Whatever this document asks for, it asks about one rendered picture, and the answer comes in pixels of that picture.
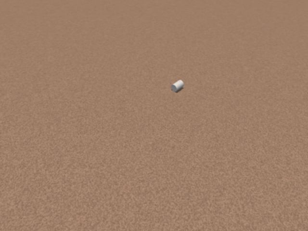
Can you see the can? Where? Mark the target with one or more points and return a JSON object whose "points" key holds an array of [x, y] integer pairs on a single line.
{"points": [[177, 85]]}

